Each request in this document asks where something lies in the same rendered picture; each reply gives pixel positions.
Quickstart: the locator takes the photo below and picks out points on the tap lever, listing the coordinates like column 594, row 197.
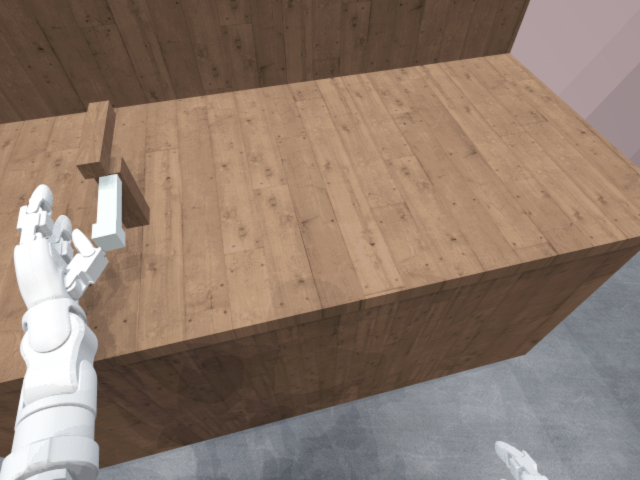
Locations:
column 107, row 233

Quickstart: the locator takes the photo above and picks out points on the left robot forearm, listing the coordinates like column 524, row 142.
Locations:
column 54, row 429

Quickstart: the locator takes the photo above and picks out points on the left robot hand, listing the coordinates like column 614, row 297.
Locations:
column 44, row 265

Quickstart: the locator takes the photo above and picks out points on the counter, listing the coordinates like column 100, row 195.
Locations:
column 322, row 200

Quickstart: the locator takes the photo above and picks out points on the right robot hand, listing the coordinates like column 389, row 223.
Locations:
column 522, row 466

